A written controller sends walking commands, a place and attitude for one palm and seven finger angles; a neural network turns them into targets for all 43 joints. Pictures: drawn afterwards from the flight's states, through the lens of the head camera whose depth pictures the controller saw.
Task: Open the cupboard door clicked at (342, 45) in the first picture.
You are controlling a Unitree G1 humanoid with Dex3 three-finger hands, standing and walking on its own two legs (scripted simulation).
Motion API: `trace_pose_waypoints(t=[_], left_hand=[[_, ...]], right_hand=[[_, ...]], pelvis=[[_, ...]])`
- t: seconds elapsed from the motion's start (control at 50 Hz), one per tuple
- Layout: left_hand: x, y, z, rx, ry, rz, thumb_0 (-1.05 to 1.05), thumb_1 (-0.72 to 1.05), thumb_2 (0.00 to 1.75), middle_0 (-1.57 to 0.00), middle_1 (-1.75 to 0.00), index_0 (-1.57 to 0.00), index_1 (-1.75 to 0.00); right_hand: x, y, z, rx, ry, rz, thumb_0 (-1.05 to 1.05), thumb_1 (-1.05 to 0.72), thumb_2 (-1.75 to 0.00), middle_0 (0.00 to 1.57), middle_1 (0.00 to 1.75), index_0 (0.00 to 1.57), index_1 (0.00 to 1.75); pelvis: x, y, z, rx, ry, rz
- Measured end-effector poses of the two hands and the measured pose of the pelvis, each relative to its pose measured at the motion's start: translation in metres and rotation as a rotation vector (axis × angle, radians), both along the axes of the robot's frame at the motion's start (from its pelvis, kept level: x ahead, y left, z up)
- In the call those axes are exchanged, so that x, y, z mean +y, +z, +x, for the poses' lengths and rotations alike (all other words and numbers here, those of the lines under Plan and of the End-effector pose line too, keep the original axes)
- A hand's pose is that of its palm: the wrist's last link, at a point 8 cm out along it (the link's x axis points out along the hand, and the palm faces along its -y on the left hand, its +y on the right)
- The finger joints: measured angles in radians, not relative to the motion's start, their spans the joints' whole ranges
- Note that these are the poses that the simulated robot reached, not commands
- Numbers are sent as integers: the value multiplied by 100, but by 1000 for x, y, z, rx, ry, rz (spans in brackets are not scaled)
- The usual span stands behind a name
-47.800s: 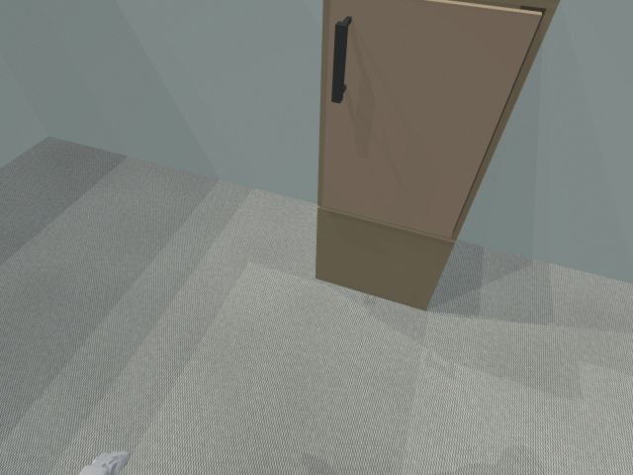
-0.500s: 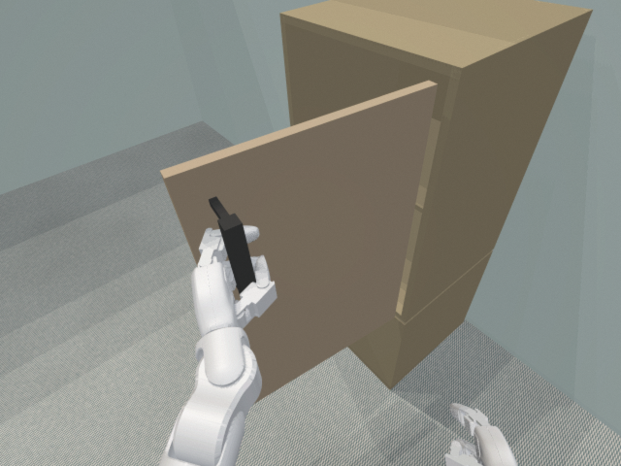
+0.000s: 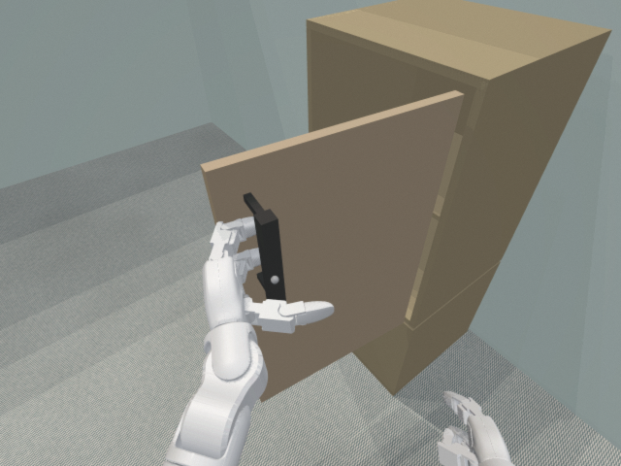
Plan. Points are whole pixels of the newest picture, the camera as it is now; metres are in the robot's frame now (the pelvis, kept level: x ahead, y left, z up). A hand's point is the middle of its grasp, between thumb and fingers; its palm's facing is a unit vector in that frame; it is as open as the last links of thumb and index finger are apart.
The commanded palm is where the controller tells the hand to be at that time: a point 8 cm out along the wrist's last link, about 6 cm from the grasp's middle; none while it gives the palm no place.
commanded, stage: open thumb and fingers to let go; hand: left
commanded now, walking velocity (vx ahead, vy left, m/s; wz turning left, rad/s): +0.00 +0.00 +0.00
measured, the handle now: (264, 254) +0.34 +0.10 +0.13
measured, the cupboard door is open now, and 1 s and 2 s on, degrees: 83 84 83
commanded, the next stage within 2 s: slide the hand sideways off the handle in 0.24 s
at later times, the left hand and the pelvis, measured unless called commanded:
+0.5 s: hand (275, 296) +0.28 +0.07 +0.13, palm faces -0.08 -0.99 -0.09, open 16.3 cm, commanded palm +0.25 +0.10 +0.12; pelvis -0.02 +0.03 +0.00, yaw +0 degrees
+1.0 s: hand (258, 315) +0.25 +0.09 +0.12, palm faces -0.12 -0.99 -0.02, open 16.3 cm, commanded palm +0.22 +0.15 +0.12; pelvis -0.01 +0.00 +0.00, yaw -2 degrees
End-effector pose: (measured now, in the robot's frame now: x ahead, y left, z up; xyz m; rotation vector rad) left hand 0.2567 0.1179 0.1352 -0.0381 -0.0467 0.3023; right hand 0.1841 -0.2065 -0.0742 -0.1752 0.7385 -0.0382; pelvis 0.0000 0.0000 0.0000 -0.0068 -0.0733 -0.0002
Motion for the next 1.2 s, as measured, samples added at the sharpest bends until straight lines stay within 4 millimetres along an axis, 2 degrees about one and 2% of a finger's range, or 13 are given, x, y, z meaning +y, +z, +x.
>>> trace_pose_waypoints(t=[0.12, 0.3, 0.38, 0.5, 0.58, 0.66, 0.82, 1.2], left_hand=[[-1, 0, 6, 19, -30, -1, -1, -46, 31, -26, -94, -26, -94], [-9, 1, 11, 29, -58, 21, -1, -50, 30, -21, -56, -20, -55], [-7, 0, 10, 27, -67, 41, -1, -50, 30, -23, -51, -22, -47], [7, -4, 3, -36, -381, 143, -1, -50, 30, -19, -41, -12, -38], [8, -4, 0, -26, -491, 92, -1, -50, 30, -17, -36, -9, -34], [5, -5, 0, -7, -467, 27, -1, -50, 30, -15, -33, -10, -32], [1, -7, -7, -16, -443, 54, -1, -50, 30, -13, -31, -13, -30], [45, -12, -32, 20, -388, 77, -1, -50, 30, -20, -33, -17, -31]], right_hand=[[18, 1, -4, 8, 7, 10, 1, -90, -90, 20, 30, 20, 30], [37, -9, -20, 63, 16, 40, 1, -90, -90, 20, 30, 20, 30], [39, -13, -28, 89, 18, 48, 1, -90, -90, 20, 30, 20, 30], [30, -14, -43, 90, -11, 24, 1, -90, -90, 21, 30, 20, 30], [23, -13, -47, 59, -32, 10, 1, -90, -90, 20, 30, 20, 30], [19, -9, -46, 24, -40, 10, 1, -90, -90, 20, 30, 20, 30], [13, 4, -37, -32, -33, 28, 1, -90, -90, 20, 30, 20, 30], [-21, 9, -4, -89, -49, 9, 1, -90, -90, 20, 30, 20, 30]], pelvis=[[12, 0, -5, 0, -2, -5], [23, -2, -12, 6, -9, -7], [25, -2, -15, 8, -11, -6], [26, -4, -19, 3, -2, -3], [27, -4, -23, -2, 1, -5], [26, -5, -25, 2, -6, 0], [16, -3, -21, 5, -27, 6], [-8, -1, 10, 37, -30, 9]])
